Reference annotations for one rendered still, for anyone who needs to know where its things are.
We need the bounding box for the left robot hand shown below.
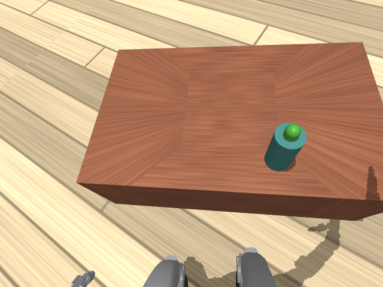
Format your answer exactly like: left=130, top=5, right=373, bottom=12
left=70, top=271, right=95, bottom=287

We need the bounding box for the bottle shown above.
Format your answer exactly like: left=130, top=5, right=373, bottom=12
left=265, top=123, right=307, bottom=171

